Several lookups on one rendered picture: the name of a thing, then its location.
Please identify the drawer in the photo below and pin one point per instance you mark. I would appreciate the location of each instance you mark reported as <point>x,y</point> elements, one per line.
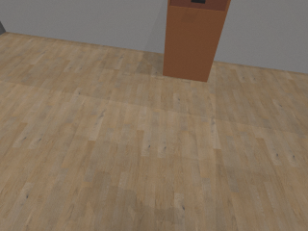
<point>213,5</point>

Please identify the cabinet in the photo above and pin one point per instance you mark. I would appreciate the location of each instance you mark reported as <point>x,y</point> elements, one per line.
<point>191,41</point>

